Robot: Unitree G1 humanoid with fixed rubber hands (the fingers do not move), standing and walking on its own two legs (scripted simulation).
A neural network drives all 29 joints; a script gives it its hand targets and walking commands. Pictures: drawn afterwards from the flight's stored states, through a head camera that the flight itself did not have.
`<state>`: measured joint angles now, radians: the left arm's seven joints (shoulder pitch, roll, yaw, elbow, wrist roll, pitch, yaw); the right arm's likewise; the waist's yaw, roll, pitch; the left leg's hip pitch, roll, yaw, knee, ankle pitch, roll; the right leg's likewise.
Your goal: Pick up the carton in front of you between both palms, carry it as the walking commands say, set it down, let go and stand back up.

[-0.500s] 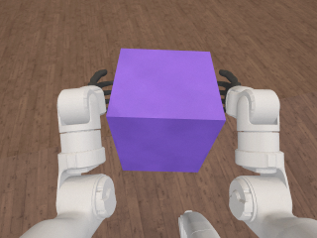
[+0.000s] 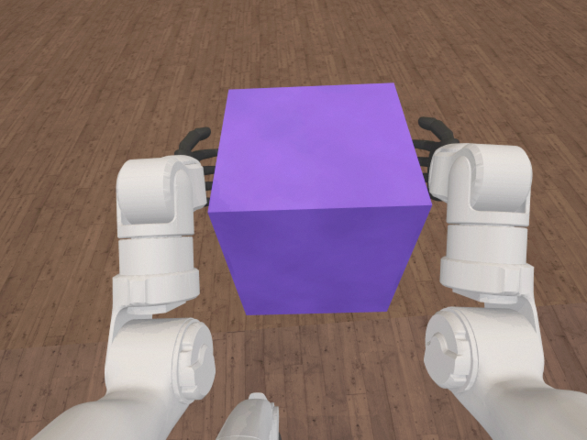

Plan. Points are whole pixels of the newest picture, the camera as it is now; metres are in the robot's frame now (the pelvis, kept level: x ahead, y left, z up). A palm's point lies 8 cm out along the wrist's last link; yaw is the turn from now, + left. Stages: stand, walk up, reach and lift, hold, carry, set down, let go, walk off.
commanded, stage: carry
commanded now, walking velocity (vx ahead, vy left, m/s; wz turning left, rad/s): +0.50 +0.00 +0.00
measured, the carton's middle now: (313, 209) +0.40 +0.02 +0.10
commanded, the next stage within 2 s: none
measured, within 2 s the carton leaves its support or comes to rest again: neither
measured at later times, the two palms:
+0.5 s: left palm (247, 30) +0.69 +0.14 +0.22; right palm (430, 33) +0.68 -0.16 +0.21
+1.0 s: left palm out of the picture +0.99 +0.16 +0.21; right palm out of the picture +0.97 -0.14 +0.21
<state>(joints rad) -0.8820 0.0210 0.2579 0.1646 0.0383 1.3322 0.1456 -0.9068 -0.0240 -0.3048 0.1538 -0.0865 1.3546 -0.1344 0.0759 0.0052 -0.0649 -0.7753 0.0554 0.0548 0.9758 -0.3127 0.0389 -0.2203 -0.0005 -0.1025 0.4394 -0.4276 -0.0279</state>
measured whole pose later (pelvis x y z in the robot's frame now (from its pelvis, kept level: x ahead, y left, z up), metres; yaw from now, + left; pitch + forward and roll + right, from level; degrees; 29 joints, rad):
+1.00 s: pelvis +0.61 +0.03 +0.04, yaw -1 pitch +4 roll +0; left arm -0.87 0.05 0.28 0.23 0.06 1.33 0.13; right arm -0.89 -0.01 -0.26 0.26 -0.08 1.30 -0.14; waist -0.05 -0.01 -0.06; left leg -0.53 -0.01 0.14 0.66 -0.19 0.09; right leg -0.34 -0.02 -0.02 1.11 -0.50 -0.01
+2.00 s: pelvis +1.22 +0.04 +0.07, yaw -2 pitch +3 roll -1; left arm -0.18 -0.14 0.13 -0.26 0.14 1.23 0.08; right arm -0.18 0.14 -0.11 -0.24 -0.12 1.21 -0.08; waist -0.02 -0.02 -0.11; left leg -0.32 0.03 0.21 0.42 -0.15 0.07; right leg -0.42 -0.05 -0.08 0.98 -0.42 0.02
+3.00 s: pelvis +1.35 +0.00 +0.06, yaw +1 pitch +2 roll +0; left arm -0.25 -0.15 0.21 0.25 0.28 0.75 0.00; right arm -0.26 0.15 -0.20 0.25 -0.28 0.74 -0.01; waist 0.00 0.01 -0.14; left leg -0.15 0.06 0.16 0.53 -0.40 -0.01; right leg -0.36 -0.07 -0.21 0.55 -0.21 -0.03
